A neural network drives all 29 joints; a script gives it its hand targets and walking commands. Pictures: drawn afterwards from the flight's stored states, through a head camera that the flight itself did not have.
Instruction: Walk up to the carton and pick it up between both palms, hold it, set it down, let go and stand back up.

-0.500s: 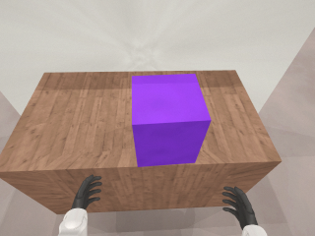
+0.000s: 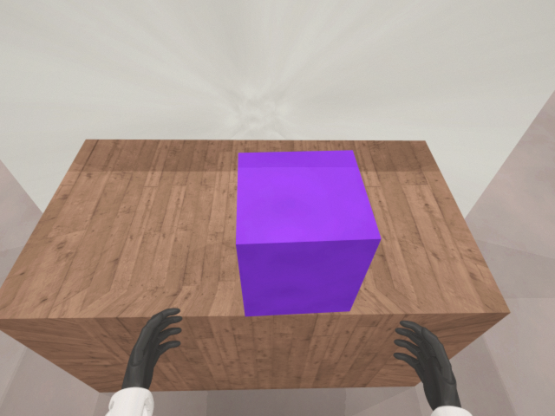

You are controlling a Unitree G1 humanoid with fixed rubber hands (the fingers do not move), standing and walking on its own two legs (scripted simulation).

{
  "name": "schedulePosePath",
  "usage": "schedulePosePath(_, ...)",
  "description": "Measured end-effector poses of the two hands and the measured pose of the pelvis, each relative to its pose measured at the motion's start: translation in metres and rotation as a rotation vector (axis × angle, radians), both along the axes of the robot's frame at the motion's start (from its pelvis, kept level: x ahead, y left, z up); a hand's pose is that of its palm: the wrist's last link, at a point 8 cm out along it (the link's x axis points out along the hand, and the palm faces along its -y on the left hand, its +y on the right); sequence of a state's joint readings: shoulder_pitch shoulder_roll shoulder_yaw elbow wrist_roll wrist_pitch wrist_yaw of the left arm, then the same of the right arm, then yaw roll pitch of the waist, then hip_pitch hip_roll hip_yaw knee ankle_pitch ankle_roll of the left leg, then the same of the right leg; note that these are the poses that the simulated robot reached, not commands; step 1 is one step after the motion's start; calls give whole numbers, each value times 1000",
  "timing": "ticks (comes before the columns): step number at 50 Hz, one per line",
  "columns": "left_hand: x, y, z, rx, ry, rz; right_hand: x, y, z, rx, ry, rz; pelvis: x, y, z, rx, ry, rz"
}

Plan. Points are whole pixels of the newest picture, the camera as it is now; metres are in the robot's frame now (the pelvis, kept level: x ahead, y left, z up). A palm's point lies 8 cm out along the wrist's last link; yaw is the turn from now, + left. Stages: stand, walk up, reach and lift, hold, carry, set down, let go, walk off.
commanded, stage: reach and lift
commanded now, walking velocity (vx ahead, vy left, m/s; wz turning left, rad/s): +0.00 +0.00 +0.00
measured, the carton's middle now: (297, 236) +0.43 -0.01 -0.05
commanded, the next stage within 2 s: none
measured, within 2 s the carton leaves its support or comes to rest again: neither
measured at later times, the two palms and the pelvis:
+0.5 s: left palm (146, 307) +0.26 +0.22 -0.01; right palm (429, 315) +0.26 -0.20 +0.00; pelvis -0.01 +0.00 +0.00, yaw +0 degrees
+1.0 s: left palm (151, 251) +0.32 +0.22 +0.04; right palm (419, 258) +0.33 -0.18 +0.05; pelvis -0.02 +0.00 +0.01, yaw -1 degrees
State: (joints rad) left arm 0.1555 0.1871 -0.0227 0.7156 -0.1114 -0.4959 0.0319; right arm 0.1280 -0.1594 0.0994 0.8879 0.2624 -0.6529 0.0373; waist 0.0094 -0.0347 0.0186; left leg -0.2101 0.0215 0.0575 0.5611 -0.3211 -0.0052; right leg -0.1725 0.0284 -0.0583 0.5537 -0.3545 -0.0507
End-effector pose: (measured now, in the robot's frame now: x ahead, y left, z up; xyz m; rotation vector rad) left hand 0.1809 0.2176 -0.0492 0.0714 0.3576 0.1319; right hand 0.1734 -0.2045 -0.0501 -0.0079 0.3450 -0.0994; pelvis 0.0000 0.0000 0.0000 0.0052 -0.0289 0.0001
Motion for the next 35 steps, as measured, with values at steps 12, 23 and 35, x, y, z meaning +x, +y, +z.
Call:
schedulePosePath(12, 38, -1, 6, -16, -44, 26, 39, 2, 12, 10, -42, 18, -8, -5, -3, 7, 43, -4)
schedulePosePath(23, 73, 5, 39, -18, -89, 14, 81, 6, 42, 15, -117, 20, -6, -4, 2, 5, 61, -4)
schedulePosePath(35, 102, 0, 61, -35, -76, 23, 114, 7, 64, 19, -75, 32, -11, -4, 8, 1, 85, -12)
